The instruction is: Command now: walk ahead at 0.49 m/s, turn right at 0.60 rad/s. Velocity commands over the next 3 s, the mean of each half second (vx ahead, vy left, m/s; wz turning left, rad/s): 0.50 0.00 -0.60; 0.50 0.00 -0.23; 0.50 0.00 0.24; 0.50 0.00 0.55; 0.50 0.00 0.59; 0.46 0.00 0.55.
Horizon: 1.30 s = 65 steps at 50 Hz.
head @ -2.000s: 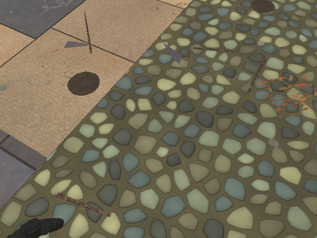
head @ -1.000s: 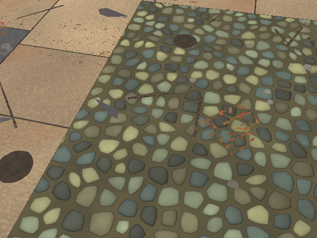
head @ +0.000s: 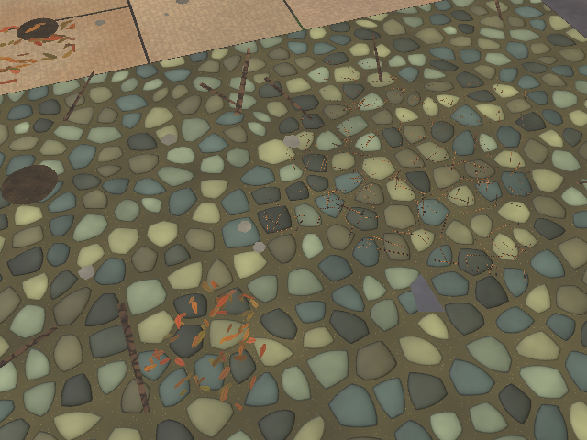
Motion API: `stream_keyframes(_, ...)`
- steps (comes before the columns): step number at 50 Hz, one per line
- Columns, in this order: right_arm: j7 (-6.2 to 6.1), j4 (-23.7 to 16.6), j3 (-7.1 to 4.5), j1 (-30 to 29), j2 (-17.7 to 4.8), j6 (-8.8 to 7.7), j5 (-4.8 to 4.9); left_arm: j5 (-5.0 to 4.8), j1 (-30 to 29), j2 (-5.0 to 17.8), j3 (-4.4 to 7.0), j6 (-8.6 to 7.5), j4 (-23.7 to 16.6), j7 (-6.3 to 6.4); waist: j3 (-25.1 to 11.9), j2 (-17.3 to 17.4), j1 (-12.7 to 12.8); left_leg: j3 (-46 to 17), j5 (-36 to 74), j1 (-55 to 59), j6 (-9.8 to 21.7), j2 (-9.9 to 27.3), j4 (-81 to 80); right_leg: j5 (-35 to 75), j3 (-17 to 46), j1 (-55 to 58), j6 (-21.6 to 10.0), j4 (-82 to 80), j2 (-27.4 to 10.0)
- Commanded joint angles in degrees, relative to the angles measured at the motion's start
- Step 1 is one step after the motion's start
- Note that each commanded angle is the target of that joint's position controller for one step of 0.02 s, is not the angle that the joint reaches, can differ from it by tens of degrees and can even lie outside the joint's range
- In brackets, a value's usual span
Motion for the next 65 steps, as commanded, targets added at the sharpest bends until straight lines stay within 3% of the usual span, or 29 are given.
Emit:
stream_keyframes(1, -0.24, -1.65, -1.62, -0.35, -5.96, -1.56, 0.56, 0.08, 0.08, 2.03, 0.65, 0.20, -5.04, -0.23, -1.53, 6.85, 0.13, -14.24, 5.11, 6.24, 10.34, 17.66, -15.10, 2.78, 2.75, -9.15, 0.09, -2.50, -5.69)
stream_keyframes(8, -0.64, 0.27, -2.49, 1.73, -10.15, -0.60, 0.96, 0.52, -10.90, 1.09, -0.51, -0.93, -8.12, -2.57, 0.95, 4.49, -3.12, 0.62, 14.16, 9.38, 7.92, 15.15, -16.01, 21.87, -2.66, -8.13, 0.01, -24.69, -4.20)
stream_keyframes(12, -0.77, 1.69, -3.15, 5.26, -12.87, 0.92, 2.17, 0.32, -16.03, 2.15, -0.25, -0.80, -10.96, -3.91, 2.10, 4.98, -4.01, 3.54, 20.49, 17.07, 6.06, 17.50, -12.95, 18.42, -5.59, -7.59, -2.19, -31.89, -2.30)
stream_keyframes(14, -1.10, 1.60, -3.65, 5.38, -14.78, 1.87, 2.65, 0.71, -13.31, 4.50, 0.98, -0.45, -11.23, -4.07, -0.94, 6.90, -1.32, 5.62, 38.87, 20.08, 4.83, 17.68, -4.77, 12.08, -8.75, -1.58, -4.46, -32.84, 1.55)
stream_keyframes(16, -1.62, 1.00, -3.15, 4.80, -13.96, 2.71, 2.77, 0.48, 2.65, 9.60, 4.09, 0.14, -7.25, -3.34, -9.36, 5.86, 7.61, 8.38, 44.74, 13.08, 2.14, 15.06, 17.11, 13.44, -10.02, 20.86, -8.37, -36.80, 6.45)
stream_keyframes(17, -1.67, -0.28, -1.37, 7.02, -9.23, 2.44, 0.31, -0.01, 10.32, 14.73, 5.68, 0.85, -5.62, -2.08, -14.65, -4.31, 8.82, 8.42, 15.41, -2.90, -0.55, 11.73, 36.49, 14.75, 5.88, 38.27, -12.19, -36.92, -3.38)
stream_keyframes(18, -0.95, -4.10, 0.62, 9.29, -4.43, 0.75, -0.03, -0.34, 6.25, 18.72, 5.60, 0.00, -7.83, -2.32, -22.75, -15.54, 2.57, -1.18, -23.97, -24.51, -3.09, -0.40, 55.30, -1.36, 40.67, 52.28, -23.96, -47.47, -15.85)
stream_keyframes(19, -0.18, -4.45, -0.60, 2.78, -10.55, -1.14, 1.90, 0.29, 6.81, 12.80, 3.94, -1.03, -8.68, -2.92, -23.01, -5.96, 7.03, -10.55, -21.44, -30.49, -1.84, 2.44, 57.73, -3.99, 41.68, 51.68, -21.32, -52.52, -16.11)
stream_keyframes(20, 0.16, -5.87, -0.64, -1.03, -11.06, -2.07, 3.35, 0.88, 5.38, 10.54, 3.12, -1.86, -8.01, -3.00, -15.18, -3.96, 6.45, -9.84, -16.53, -32.52, -0.60, 4.41, 55.07, 0.42, 33.68, 45.20, -19.02, -52.60, -14.36)
stream_keyframes(21, -0.23, -5.50, -0.30, -1.11, -9.91, -2.39, 2.44, 0.83, 1.99, 9.34, 2.66, -2.33, -7.98, -3.03, -10.19, 1.81, 3.42, -9.96, -12.22, -29.62, -0.63, 6.90, 49.53, 8.05, 27.25, 36.33, -17.30, -52.41, -11.94)
stream_keyframes(22, -0.57, -4.90, -0.59, -0.76, -10.23, -2.18, 1.03, 0.99, -1.26, 7.59, 2.11, -2.46, -8.40, -2.78, -8.23, 1.89, 1.37, -10.14, -10.03, -25.76, -1.15, 8.55, 44.64, 14.37, 22.35, 30.09, -16.33, -52.73, -9.94)
stream_keyframes(23, -0.43, -4.64, -0.73, 0.22, -10.30, -1.58, 0.68, 1.65, -3.17, 7.10, 1.75, -2.47, -9.15, -2.46, -7.14, 0.21, -0.28, -10.29, -8.50, -22.34, -1.63, 9.26, 42.97, 18.26, 20.15, 25.58, -16.15, -53.85, -8.62)
stream_keyframes(27, -0.25, -4.15, 0.04, -0.55, -7.40, 0.35, -0.19, 1.49, -2.75, 7.30, 1.54, -2.90, -7.47, -1.15, -4.70, 0.53, -0.91, -7.64, -1.81, -20.25, -5.16, 8.72, 33.10, 27.41, 12.36, 17.93, -16.26, -56.51, -6.51)
stream_keyframes(31, 0.30, -5.66, 1.26, -8.75, -4.98, 0.17, 0.17, 1.30, 0.23, 7.73, 1.41, -2.81, -4.75, -0.50, -2.11, -1.05, 2.73, -6.33, 14.71, -16.10, -5.84, 6.47, 15.73, 21.46, 6.43, 15.16, -12.50, -56.83, -3.08)
stream_keyframes(34, 0.90, -6.92, 1.17, -12.97, -5.79, -0.27, 1.03, 0.96, 3.45, 8.51, 1.53, -2.93, -2.40, -0.76, -0.15, -1.47, 4.75, -6.66, 17.74, -15.36, -4.65, 5.32, 10.20, 16.56, 8.35, 17.46, -12.06, -56.43, -5.26)
stream_keyframes(37, 1.56, -7.83, 0.64, -13.90, -7.24, -0.78, 0.96, 0.80, 5.14, 8.36, 1.60, -2.41, -0.58, -0.65, 0.78, -2.20, 4.53, -7.43, 12.69, -18.09, -1.97, 5.04, 6.76, 19.02, 11.24, 24.69, -11.42, -53.04, -8.69)
stream_keyframes(40, 1.60, -6.67, -0.25, -8.08, -8.70, -1.14, 0.81, 0.91, 3.82, 8.65, 1.75, -1.51, 0.10, -0.45, -1.35, -3.79, 0.93, -4.85, 6.32, -10.83, 1.12, 2.97, 4.30, 32.84, 11.12, 28.12, -9.33, -46.64, -8.69)
stream_keyframes(41, 1.26, -4.74, -1.29, -1.19, -10.48, -1.25, 0.55, 1.26, 3.35, 7.57, 1.27, -1.27, -0.06, -0.44, -6.29, -2.73, -2.41, -3.91, 8.01, -0.74, 2.85, 2.38, 3.97, 39.96, 8.65, 26.79, -7.85, -38.22, -5.52)
stream_keyframes(42, 0.95, -3.46, -2.06, 8.44, -13.43, -1.28, 0.02, 2.17, 3.58, 5.45, 0.22, -1.10, -1.24, -0.28, -15.23, 1.71, -6.24, -12.74, 10.21, 15.49, 6.44, 10.48, 6.22, 30.90, 5.88, 18.32, -5.62, -22.69, -1.88)
stream_keyframes(43, 1.20, -1.53, -3.33, 13.66, -17.51, -0.75, -0.21, 0.95, 12.05, 0.79, -1.02, -1.97, -1.31, -0.44, -22.75, 18.79, -3.44, -39.79, -3.83, 35.27, 15.83, 22.67, 0.48, -2.14, 1.82, -3.48, -0.48, -1.55, 7.91)
stream_keyframes(44, 1.56, -1.31, -1.94, 14.14, -12.16, -0.67, 1.53, 0.41, 10.07, 4.79, -0.61, -2.62, -0.70, -0.53, -21.31, 16.04, -5.29, -49.50, -17.01, 36.04, 15.50, 23.59, -6.39, -11.92, 7.28, -11.55, -0.37, 5.16, 7.01)
stream_keyframes(45, 1.23, -1.79, -1.19, 10.42, -9.75, -0.47, 1.58, -0.51, 3.61, 7.87, 0.32, -2.93, -1.92, -0.70, -12.61, 10.59, -5.81, -41.49, -18.12, 29.34, 13.07, 22.27, -7.37, -7.56, 6.45, -15.21, -0.65, 6.81, 3.97)
stream_keyframes(46, 0.97, -2.50, -0.82, 6.89, -9.03, -0.10, 0.86, 0.02, -0.65, 7.55, 0.07, -3.21, -3.05, -0.60, -8.12, 5.73, -4.59, -34.64, -12.79, 21.95, 11.52, 19.96, -7.98, -3.02, 3.51, -14.10, -0.82, 4.73, 1.02)
stream_keyframes(47, 0.93, -2.50, -0.49, 4.95, -8.16, 0.00, 0.36, 0.99, -3.01, 6.88, 0.16, -3.48, -3.71, -0.61, -4.27, 4.46, -3.37, -30.15, -6.16, 15.61, 11.56, 18.01, -9.25, 0.14, 2.45, -13.24, -0.66, 1.03, -0.80)
stream_keyframes(49, 0.81, -2.47, 0.11, 3.88, -6.66, -0.37, -0.13, 1.29, -1.25, 5.25, 0.16, -3.19, -3.04, -0.79, -4.17, 6.93, -0.96, -24.30, 2.94, 10.74, 11.02, 14.94, -11.38, 3.58, 1.95, -8.04, -0.29, -3.48, -2.92)
stream_keyframes(53, 0.31, -0.81, -0.42, 5.84, -8.86, -0.67, 0.94, 1.79, -4.00, 2.41, -0.72, -2.53, -3.98, -0.69, -2.57, 6.25, -0.84, -17.63, 12.97, 8.71, 12.48, 14.57, -14.51, 7.35, -0.27, -10.04, 1.74, -12.86, -4.17)
stream_keyframes(58, -0.54, 1.12, -0.66, 10.06, -10.09, 0.60, 1.72, 1.69, -13.95, 0.56, -1.51, -3.74, -6.32, -1.52, -0.59, 5.74, -3.84, -12.49, 15.08, 7.76, 9.95, 11.07, -14.49, 22.53, -1.95, -6.40, 2.80, -31.35, -1.77)
stream_keyframes(62, -1.10, 2.61, -0.92, 14.03, -10.64, 1.86, 2.14, 1.06, -20.11, 1.31, -1.28, -4.87, -7.86, -2.84, 0.34, 6.27, -5.28, -15.51, 13.30, 10.80, 9.46, 13.04, -11.31, 24.15, -1.69, -3.77, 2.60, -38.64, 0.58)
stream_keyframes(65, -1.73, 2.75, -1.56, 13.64, -11.83, 2.63, 2.16, 0.97, -17.90, 3.77, -0.27, -5.57, -7.44, -3.12, -0.74, 7.98, -2.45, -18.65, 15.17, 13.32, 7.86, 14.83, -6.77, 19.05, -1.10, 2.04, 0.77, -42.23, 1.34)
Next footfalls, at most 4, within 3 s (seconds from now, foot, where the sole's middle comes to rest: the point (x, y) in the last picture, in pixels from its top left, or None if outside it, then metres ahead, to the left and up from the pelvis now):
0.32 right None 0.35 -0.17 -0.77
0.82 left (335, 340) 0.69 -0.06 -0.77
1.34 right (455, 275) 0.88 -0.39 -0.77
1.86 left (360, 188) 1.19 -0.16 -0.77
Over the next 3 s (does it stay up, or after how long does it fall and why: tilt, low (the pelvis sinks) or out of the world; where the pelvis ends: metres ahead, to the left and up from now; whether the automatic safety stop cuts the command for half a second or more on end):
stays up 1.59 -0.07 0.00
